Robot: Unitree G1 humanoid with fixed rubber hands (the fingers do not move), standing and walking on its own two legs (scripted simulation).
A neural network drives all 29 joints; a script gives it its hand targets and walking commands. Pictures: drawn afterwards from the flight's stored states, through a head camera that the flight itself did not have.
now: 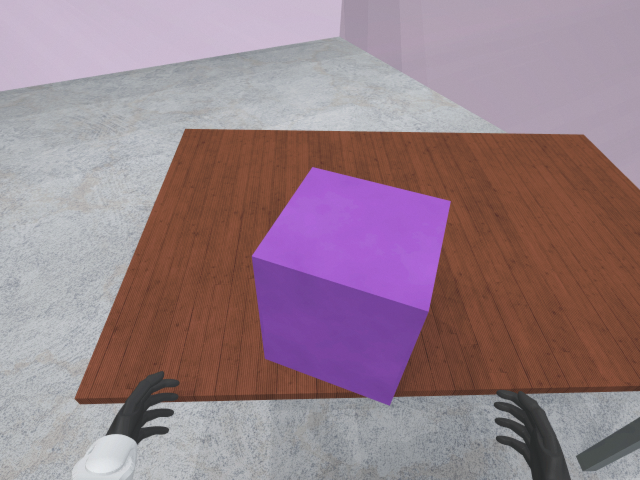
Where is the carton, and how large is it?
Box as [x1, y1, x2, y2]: [252, 167, 450, 405]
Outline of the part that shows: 312,167 252,255 265,358 389,405 428,311 450,201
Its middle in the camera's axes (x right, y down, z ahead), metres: +0.05 +0.08 +0.59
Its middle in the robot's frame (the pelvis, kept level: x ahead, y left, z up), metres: +0.39 -0.03 +0.01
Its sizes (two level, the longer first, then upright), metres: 0.210 0.200 0.250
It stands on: a table, 0.65 m high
